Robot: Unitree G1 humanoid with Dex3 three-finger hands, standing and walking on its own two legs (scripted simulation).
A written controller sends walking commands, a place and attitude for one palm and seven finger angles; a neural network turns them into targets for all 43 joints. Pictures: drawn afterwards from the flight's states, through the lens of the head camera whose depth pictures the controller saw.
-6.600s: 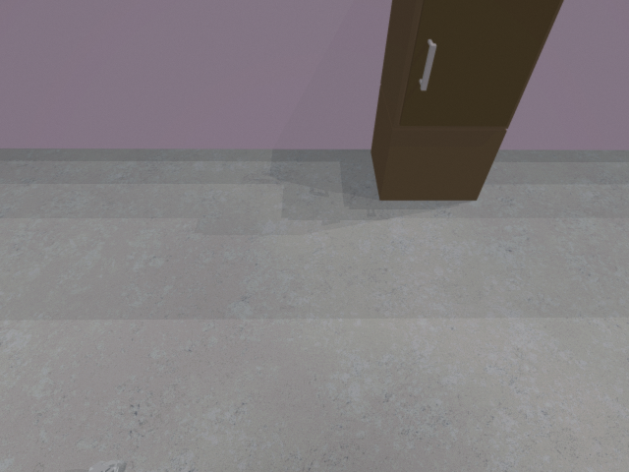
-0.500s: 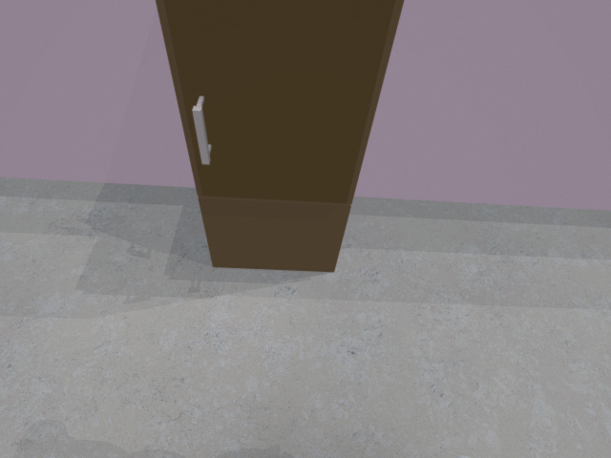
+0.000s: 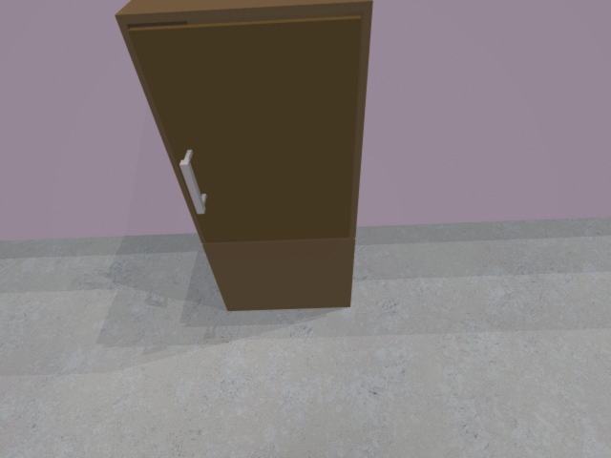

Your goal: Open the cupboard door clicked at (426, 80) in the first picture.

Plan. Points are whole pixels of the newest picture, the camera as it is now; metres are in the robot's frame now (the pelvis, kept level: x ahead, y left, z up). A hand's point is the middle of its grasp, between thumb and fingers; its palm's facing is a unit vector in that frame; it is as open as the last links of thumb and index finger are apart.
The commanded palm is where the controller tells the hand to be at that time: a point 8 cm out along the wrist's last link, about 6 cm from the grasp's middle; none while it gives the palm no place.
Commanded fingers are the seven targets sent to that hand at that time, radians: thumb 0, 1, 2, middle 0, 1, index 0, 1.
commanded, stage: take the last steps up to it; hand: left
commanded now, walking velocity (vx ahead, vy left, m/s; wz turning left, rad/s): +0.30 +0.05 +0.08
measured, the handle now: (195, 182) +0.74 +0.29 -0.08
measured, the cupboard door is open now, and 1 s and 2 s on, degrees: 0 0 0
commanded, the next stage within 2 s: come to a stop and stand still in 0.44 s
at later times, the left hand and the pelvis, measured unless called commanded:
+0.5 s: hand out of the picture +0.02 +0.16 -0.16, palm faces +0.20 -0.97 -0.12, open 7.4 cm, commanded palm none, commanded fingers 0.00 0.90 0.90 -0.20 -0.30 -0.20 -0.30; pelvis +0.15 +0.04 +0.00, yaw +4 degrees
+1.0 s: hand (179, 373) +0.30 +0.24 -0.15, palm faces +0.04 -0.96 -0.26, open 7.4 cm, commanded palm none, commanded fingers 0.00 0.90 0.90 -0.20 -0.30 -0.20 -0.30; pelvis +0.20 +0.04 +0.01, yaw +1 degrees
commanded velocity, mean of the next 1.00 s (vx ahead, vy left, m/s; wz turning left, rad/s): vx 0.03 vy -0.01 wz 0.02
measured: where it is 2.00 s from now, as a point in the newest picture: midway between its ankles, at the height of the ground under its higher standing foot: outside the picture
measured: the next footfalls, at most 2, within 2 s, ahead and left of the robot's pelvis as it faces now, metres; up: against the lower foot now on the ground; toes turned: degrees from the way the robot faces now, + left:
left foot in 0.50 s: +0.26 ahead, +0.15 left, +0.00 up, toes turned +11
right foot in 1.04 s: +0.24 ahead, -0.10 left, +0.00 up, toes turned -3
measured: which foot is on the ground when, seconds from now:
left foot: up 0.00-0.48, down 0.50-1.00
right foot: down 0.00-0.52, up 0.54-1.00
